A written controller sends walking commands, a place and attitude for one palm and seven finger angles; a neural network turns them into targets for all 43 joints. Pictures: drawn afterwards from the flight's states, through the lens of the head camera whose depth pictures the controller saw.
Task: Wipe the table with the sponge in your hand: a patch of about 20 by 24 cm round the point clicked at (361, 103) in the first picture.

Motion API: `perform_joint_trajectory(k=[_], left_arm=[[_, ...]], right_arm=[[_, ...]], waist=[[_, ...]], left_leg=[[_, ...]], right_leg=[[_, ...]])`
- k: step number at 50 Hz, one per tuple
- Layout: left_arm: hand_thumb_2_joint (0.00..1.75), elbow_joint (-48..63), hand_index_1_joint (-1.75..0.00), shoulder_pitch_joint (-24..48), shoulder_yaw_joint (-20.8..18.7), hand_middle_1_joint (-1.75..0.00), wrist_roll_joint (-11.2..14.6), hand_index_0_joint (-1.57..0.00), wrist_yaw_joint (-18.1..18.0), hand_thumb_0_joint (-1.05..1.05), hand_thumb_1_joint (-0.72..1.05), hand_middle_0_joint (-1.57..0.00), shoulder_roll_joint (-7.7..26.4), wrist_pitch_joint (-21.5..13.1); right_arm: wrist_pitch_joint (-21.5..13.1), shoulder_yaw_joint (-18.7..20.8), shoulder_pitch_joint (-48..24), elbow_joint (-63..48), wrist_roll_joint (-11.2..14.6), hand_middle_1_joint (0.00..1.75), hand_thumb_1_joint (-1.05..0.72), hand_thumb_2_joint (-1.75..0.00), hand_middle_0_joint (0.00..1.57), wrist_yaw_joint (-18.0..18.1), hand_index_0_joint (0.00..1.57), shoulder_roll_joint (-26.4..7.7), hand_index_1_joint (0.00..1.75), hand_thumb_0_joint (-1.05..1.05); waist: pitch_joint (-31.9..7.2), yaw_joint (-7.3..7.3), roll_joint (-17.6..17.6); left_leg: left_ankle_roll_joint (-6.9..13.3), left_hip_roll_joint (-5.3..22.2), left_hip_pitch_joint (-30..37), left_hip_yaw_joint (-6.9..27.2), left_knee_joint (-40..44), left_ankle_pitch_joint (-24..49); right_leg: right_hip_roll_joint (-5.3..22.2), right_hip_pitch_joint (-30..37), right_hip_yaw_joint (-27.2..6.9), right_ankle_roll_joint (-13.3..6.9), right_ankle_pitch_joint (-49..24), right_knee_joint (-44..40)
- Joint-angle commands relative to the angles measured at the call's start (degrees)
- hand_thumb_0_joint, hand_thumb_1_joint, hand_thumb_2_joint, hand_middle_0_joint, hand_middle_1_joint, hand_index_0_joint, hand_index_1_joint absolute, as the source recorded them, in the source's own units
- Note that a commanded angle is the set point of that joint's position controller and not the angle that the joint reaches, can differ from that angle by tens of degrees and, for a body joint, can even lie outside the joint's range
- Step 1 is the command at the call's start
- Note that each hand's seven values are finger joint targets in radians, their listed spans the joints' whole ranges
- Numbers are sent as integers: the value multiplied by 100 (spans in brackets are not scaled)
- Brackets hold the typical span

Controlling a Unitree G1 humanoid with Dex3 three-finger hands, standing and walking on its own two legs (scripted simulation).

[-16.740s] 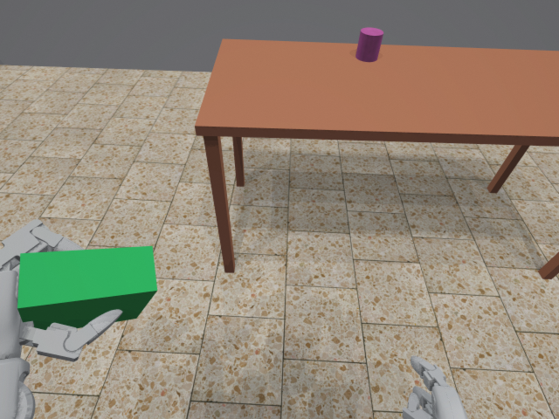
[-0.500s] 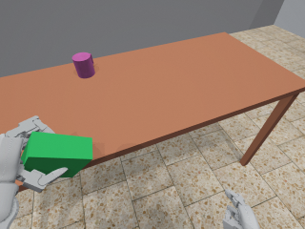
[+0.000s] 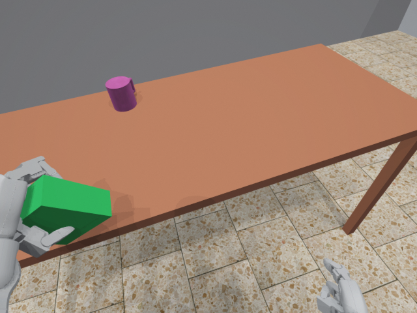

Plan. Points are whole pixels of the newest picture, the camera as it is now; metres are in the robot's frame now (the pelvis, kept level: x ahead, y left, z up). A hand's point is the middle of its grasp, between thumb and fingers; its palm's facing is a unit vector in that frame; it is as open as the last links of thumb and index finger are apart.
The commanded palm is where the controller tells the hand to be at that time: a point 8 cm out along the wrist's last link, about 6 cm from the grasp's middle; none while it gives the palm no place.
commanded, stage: turn the palm down, sponge in hand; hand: left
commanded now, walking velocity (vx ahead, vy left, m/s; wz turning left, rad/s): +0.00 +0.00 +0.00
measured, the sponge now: (67, 215) +0.22 +0.27 +0.12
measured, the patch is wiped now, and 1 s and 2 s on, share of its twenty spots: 0.00 0.00 0.00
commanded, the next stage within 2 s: move the sponge above the wiping area in 1.36 s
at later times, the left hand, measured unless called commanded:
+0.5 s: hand (34, 201) +0.22 +0.31 +0.15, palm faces +0.25 -0.27 -0.93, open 9.3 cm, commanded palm +0.18 +0.31 +0.22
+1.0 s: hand (40, 201) +0.22 +0.31 +0.15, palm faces +0.16 -0.10 -0.98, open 9.3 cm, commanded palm +0.18 +0.30 +0.22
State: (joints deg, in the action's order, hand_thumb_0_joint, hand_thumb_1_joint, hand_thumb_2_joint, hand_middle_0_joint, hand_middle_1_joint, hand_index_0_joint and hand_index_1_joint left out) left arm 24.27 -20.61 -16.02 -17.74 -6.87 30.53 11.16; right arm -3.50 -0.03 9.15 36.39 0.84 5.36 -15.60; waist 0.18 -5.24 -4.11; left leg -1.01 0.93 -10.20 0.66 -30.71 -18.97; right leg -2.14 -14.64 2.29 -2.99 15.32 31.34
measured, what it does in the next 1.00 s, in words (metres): stands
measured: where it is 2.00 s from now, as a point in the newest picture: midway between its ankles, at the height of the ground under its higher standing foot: outside the picture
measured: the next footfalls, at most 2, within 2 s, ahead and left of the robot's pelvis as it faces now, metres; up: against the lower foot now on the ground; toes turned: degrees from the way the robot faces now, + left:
none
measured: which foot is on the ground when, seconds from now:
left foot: down 0.00-1.00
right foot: down 0.00-1.00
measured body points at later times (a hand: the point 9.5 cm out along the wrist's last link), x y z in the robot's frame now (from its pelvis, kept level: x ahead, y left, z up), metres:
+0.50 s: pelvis +0.00 +0.03 +0.01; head -0.02 -0.01 +0.46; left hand +0.20 +0.32 +0.20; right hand +0.25 -0.17 -0.06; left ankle -0.03 +0.13 -0.73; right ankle +0.02 -0.08 -0.73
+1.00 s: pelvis -0.01 +0.02 +0.01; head -0.03 -0.02 +0.46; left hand +0.21 +0.31 +0.20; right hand +0.24 -0.17 -0.07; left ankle -0.03 +0.13 -0.73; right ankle +0.02 -0.08 -0.73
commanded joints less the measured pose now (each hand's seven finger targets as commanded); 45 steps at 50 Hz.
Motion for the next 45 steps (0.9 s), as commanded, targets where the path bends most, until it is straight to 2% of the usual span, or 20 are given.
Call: perform_joint_trajectory(k=[1, 6, 8, 9, 12, 14, 18, 19, 26, 28, 29, 31, 33, 34, 35, 37, 38, 40, 43, 45], left_arm=[[130, 1293, -160, 784, -522, -160, -469, -120, -186, 0, 10, -120, 1202, 14], [130, 1425, -160, 963, -452, -160, -949, -120, -198, 0, 10, -120, 1308, 237], [130, 1510, -160, 1043, -606, -160, -1095, -120, -215, 0, 10, -120, 1504, 406], [130, 1442, -160, 1193, -335, -160, -1183, -120, -196, 0, 10, -120, 1257, 497], [130, 1157, -160, 1310, -163, -160, -1372, -120, -121, 0, 10, -120, 1247, 818], [130, 1257, -160, 1682, -18, -160, -1563, -120, -28, 0, 10, -120, 1231, 1009], [130, 1089, -160, 1877, 161, -160, -1845, -120, 246, 0, 10, -120, 1281, 1359], [130, 1080, -160, 2123, 421, -160, -1974, -120, 307, 0, 10, -120, 1124, 1388], [130, 851, -160, 2422, 534, -160, -2513, -120, 500, 0, 10, -120, 1252, 1504], [130, 950, -160, 2718, 466, -160, -2687, -120, 534, 0, 10, -120, 1384, 1608], [130, 833, -160, 2901, 713, -160, -2776, -120, 549, 0, 10, -120, 1201, 1639], [130, 566, -160, 2827, 776, -160, -2852, -120, 561, 0, 10, -120, 1209, 1701], [130, 773, -160, 3097, 692, -160, -3031, -120, 598, 0, 10, -120, 1370, 1794], [130, 656, -160, 3229, 910, -160, -3078, -120, 626, 0, 10, -120, 1186, 1816], [130, 426, -160, 3026, 943, -160, -3042, -120, 639, 0, 10, -120, 1148, 1842], [130, 459, -160, 3104, 931, -160, -3144, -120, 683, 0, 10, -120, 1252, 1886], [130, 570, -160, 3185, 786, -160, -3259, -120, 696, 0, 10, -120, 1391, 1948], [130, 248, -160, 3086, 1074, -160, -3269, -120, 739, 0, 10, -120, 1105, 1982], [130, 440, -160, 3105, 838, -160, -3396, -120, 742, 0, 10, -120, 1360, 2030], [130, 203, -160, 2996, 1056, -160, -3388, -120, 722, 0, 10, -120, 1109, 1994]], right_arm=[[-307, 151, -839, -1004, -12, 30, -90, -90, 20, 74, 20, -606, 30, 0], [-272, 122, -992, -976, -31, 30, -90, -90, 20, 132, 20, -615, 30, 0], [-240, 58, -1251, -1020, 6, 30, -90, -90, 20, 107, 20, -584, 30, 0], [-211, 15, -1234, -1004, -12, 30, -90, -90, 20, 110, 20, -520, 30, 0], [-76, 16, -1332, -916, 6, 30, -90, -90, 20, 128, 20, -616, 30, 0], [-72, -86, -1538, -971, 24, 30, -90, -90, 20, 98, 20, -546, 30, 0], [43, -152, -1870, -993, 65, 30, -90, -90, 20, 91, 20, -572, 30, 0], [59, -180, -1813, -957, 49, 30, -90, -90, 20, 86, 20, -538, 30, 0], [239, -170, -1903, -905, 20, 30, -90, -90, 20, 24, 20, -572, 30, 0], [262, -240, -2169, -993, 64, 30, -90, -90, 20, -15, 20, -518, 30, 0], [257, -264, -2104, -959, 51, 30, -90, -90, 20, -41, 20, -481, 30, 0], [347, -211, -2035, -866, 60, 30, -90, -90, 20, -43, 20, -557, 30, 0], [337, -265, -2319, -985, 88, 30, -90, -90, 20, -78, 20, -505, 30, 0], [311, -285, -2212, -955, 68, 30, -90, -90, 20, -100, 20, -471, 30, 0], [358, -257, -2168, -885, 82, 30, -90, -90, 20, -96, 20, -496, 30, 0], [395, -239, -2221, -906, 83, 30, -90, -90, 20, -109, 20, -543, 30, 0], [381, -285, -2432, -988, 113, 30, -90, -90, 20, -135, 20, -496, 30, 0], [402, -270, -2262, -879, 109, 30, -90, -90, 20, -164, 20, -484, 30, 0], [401, -287, -2471, -999, 130, 30, -90, -90, 20, -188, 20, -487, 30, 0], [399, -256, -2303, -877, 118, 30, -90, -90, 20, -203, 20, -469, 30, 0]], waist=[[-814, 12, 75], [-916, -63, 143], [-1013, -137, -13], [-1011, -126, 26], [-713, -117, -19], [-893, -151, -109], [-714, -142, -69], [-760, -118, -72], [-777, -177, -62], [-847, -212, -262], [-910, -200, -227], [-732, -177, -163], [-905, -236, -381], [-1017, -239, -228], [-831, -196, -163], [-878, -239, -117], [-961, -280, -164], [-829, -217, -18], [-976, -297, 11], [-919, -239, 102]], left_leg=[[298, -247, -233, -215, 380, 1708], [288, -225, -55, -163, 523, 1939], [253, -225, 10, -131, 566, 2117], [248, -216, 3, -181, 596, 2131], [221, -202, 4, -121, 802, 2054], [219, -197, 105, -132, 842, 2182], [236, -183, 172, -73, 1030, 2033], [243, -186, 206, -103, 1057, 2097], [254, -165, 290, -28, 1275, 2143], [262, -165, 260, 7, 1308, 2065], [259, -183, 260, -58, 1291, 2113], [247, -161, 250, -6, 1395, 1986], [279, -197, 261, 13, 1378, 1979], [283, -217, 248, -48, 1344, 2118], [271, -194, 244, -12, 1397, 2016], [292, -218, 225, -4, 1421, 1997], [307, -229, 236, 21, 1378, 1981], [296, -227, 206, -26, 1392, 2005], [319, -260, 214, -2, 1351, 1854], [315, -273, 207, -67, 1329, 1898]], right_leg=[[179, 860, -351, 238, -1282, -547], [129, 1004, -308, 172, -1371, -564], [79, 1155, -375, 115, -1483, -572], [126, 1158, -291, 136, -1451, -568], [84, 1174, -264, 99, -1323, -711], [82, 1304, -260, 65, -1360, -719], [7, 1356, -299, 29, -1180, -889], [38, 1367, -224, 28, -1157, -876], [9, 1531, -231, -20, -1107, -1014], [-65, 1596, -351, -68, -1053, -1024], [-2, 1605, -255, -60, -1007, -992], [-3, 1542, -245, -56, -898, -1089], [-72, 1653, -412, -102, -965, -1068], [3, 1723, -274, -86, -1000, -998], [-10, 1649, -296, -80, -896, -1073], [15, 1696, -291, -66, -961, -1086], [-61, 1709, -478, -105, -962, -1078], [-3, 1663, -333, -76, -892, -1083], [-47, 1685, -529, -82, -860, -1103], [7, 1672, -431, -59, -843, -1084]])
